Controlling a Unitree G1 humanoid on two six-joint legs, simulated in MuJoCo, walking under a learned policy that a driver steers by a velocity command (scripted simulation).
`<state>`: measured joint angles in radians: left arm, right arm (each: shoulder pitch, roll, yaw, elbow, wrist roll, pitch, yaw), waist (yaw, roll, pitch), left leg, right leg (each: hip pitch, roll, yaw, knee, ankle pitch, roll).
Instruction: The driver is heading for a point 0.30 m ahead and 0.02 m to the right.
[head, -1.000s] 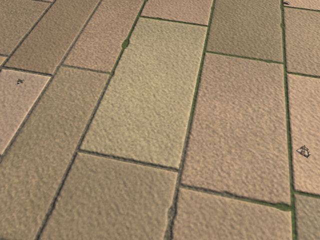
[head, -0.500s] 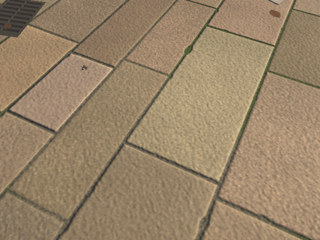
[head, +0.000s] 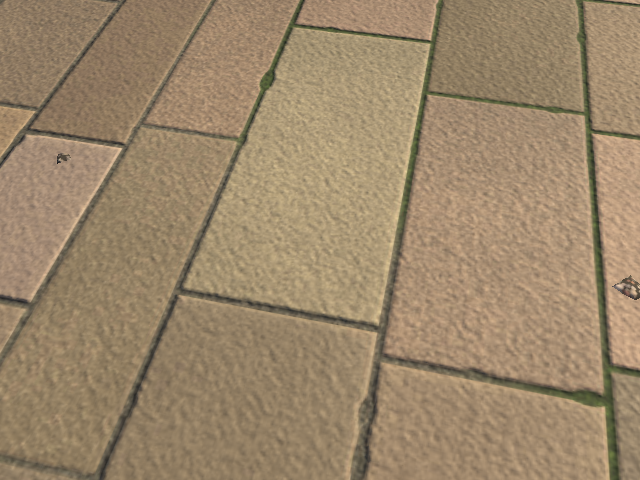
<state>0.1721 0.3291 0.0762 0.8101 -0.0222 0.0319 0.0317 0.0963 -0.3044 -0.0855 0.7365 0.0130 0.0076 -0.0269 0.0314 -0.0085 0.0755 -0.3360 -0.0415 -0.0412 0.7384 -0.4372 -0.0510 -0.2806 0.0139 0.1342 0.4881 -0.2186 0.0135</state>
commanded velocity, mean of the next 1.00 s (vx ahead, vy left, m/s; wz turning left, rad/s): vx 0.13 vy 0.00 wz -0.28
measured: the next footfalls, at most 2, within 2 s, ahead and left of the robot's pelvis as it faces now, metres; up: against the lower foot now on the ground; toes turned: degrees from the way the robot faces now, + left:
left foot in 0.06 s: +0.04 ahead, +0.12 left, +0.00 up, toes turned -5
right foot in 0.52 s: +0.00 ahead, -0.13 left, +0.00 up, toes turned -22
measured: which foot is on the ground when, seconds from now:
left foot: up 0.00-0.04, down 0.06-0.52, up 0.54-1.00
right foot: down 0.00-0.06, up 0.08-0.50, down 0.52-1.00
